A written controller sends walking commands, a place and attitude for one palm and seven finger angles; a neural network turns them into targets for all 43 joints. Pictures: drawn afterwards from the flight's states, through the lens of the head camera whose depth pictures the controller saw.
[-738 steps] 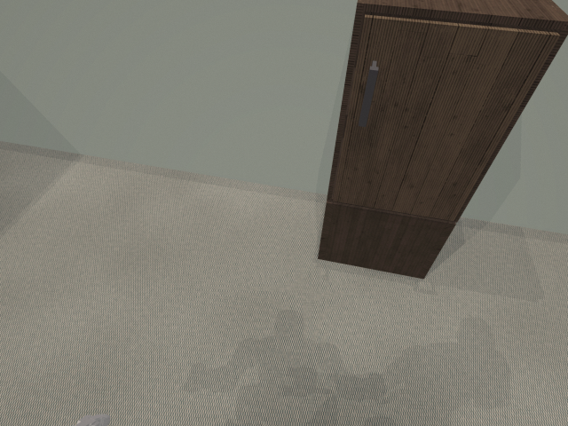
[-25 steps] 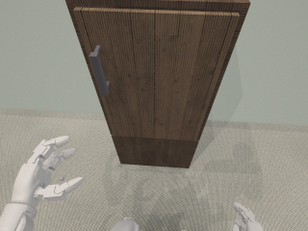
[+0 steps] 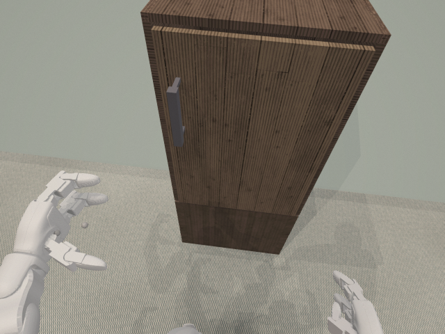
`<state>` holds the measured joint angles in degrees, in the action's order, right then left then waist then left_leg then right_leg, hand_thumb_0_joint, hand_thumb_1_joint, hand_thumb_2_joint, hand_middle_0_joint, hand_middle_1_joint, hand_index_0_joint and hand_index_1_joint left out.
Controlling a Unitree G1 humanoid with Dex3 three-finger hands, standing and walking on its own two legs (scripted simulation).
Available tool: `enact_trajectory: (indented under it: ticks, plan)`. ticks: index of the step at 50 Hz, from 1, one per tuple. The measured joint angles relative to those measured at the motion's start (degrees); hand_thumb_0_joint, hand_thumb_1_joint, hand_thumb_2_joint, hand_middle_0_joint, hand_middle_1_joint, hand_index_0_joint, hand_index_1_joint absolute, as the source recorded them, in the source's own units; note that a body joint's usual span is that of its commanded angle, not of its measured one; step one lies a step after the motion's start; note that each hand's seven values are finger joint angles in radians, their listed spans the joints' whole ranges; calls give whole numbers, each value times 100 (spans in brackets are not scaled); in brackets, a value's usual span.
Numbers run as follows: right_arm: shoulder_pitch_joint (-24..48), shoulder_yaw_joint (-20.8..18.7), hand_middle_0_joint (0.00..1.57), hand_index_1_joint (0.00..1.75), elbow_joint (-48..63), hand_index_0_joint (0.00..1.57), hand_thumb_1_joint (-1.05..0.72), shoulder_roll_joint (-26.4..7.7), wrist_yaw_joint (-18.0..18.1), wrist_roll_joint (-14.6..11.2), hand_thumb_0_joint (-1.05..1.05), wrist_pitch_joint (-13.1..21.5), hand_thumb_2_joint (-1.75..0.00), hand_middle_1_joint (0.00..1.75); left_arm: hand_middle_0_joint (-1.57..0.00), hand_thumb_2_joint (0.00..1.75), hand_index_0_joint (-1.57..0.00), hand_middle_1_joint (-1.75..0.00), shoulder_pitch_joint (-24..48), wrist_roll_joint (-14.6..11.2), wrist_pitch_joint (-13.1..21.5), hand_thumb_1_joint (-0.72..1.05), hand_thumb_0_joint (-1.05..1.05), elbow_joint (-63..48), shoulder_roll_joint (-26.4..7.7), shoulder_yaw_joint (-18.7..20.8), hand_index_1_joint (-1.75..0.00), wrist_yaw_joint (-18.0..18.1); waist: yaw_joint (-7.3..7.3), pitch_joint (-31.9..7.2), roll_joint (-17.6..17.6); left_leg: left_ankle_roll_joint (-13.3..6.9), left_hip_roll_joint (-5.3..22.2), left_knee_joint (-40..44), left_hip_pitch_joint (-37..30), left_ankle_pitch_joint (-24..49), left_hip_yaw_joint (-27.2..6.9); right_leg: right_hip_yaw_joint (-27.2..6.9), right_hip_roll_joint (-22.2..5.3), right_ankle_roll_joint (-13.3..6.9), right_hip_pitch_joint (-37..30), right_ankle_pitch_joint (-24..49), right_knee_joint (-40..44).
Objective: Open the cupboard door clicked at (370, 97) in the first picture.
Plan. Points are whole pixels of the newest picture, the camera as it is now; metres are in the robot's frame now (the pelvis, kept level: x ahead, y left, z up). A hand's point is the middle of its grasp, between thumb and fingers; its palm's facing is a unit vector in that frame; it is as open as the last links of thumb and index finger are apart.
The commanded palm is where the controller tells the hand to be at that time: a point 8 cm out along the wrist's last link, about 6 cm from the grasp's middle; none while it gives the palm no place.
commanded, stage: raise the hand with hooked fingers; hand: left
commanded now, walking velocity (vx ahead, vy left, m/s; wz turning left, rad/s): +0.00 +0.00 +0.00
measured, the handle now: (178, 113) +0.55 +0.15 +0.08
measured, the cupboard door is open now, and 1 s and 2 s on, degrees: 0 0 0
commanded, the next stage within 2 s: move the hooked fingers beside the handle in 0.78 s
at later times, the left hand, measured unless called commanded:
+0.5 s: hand (72, 199) +0.29 +0.27 +0.10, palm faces -0.03 -1.00 -0.03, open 14.0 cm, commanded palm +0.26 +0.32 +0.10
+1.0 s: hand (87, 198) +0.30 +0.25 +0.10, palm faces +0.00 -1.00 -0.04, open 14.0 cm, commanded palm +0.28 +0.30 +0.10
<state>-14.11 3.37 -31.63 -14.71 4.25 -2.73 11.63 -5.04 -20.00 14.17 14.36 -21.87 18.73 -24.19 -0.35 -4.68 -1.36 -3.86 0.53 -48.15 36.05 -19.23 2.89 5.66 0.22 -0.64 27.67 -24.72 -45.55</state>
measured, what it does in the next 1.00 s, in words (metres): stands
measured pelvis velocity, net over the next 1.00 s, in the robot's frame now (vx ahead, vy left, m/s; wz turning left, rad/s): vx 0.00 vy -0.02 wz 0.00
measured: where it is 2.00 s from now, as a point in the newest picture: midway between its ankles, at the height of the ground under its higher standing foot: outside the picture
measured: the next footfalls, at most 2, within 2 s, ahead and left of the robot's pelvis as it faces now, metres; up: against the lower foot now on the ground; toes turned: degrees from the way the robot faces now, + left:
none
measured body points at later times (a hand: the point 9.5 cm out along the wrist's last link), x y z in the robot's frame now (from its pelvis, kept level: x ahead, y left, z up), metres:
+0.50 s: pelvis +0.00 +0.00 +0.01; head +0.02 +0.01 +0.46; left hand +0.29 +0.32 +0.11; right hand +0.14 -0.26 -0.06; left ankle +0.05 +0.07 -0.70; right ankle -0.02 -0.12 -0.70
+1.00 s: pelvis +0.00 -0.02 +0.01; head +0.02 -0.02 +0.46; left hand +0.29 +0.30 +0.11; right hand +0.15 -0.27 -0.07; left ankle +0.05 +0.07 -0.70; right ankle -0.02 -0.12 -0.70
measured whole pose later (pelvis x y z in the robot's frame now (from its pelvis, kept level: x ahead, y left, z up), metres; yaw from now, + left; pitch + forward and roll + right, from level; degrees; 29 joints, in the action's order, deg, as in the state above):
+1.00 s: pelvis +0.00 -0.02 +0.01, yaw +0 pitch +5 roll -2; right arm -15.9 3.0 -34.2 -16.4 5.3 -3.3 10.5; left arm 5.8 -20.3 12.3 27.0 -25.2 22.8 -29.3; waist 0.3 -3.6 -2.0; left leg -2.3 0.9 -43.1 31.7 -16.9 2.3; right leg 6.0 1.0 -2.1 23.8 -23.1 -41.4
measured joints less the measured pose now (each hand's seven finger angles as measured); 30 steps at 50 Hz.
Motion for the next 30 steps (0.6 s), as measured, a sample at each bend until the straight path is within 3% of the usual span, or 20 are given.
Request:
enact_trajectory:
  ticks: [9,18,30]
  plan:
    - [-83,69,21,30,-93,21,-90,-27,51,-14,1,-66,-90,30,-30,30,-30,-119,530,10,-260,-48,-1,429,-239,224,-119,-258,-13,97,7,-28,-40,266,-265,123,4,-5,-21,29,-271,139,284]
    - [-268,10,21,30,-181,21,-90,-148,93,-44,1,-95,-90,30,-30,30,-30,-120,961,-16,-404,-49,-1,881,-511,450,-120,-474,66,151,12,-18,-46,496,-450,227,15,-20,-13,21,-442,249,507]
    - [-343,-77,21,30,-181,21,-90,-188,32,-26,1,-105,-90,30,-30,30,-30,-120,827,-13,-298,-49,-1,925,-369,479,-120,-465,120,127,24,32,-4,553,-477,243,39,-55,28,-28,-427,246,513]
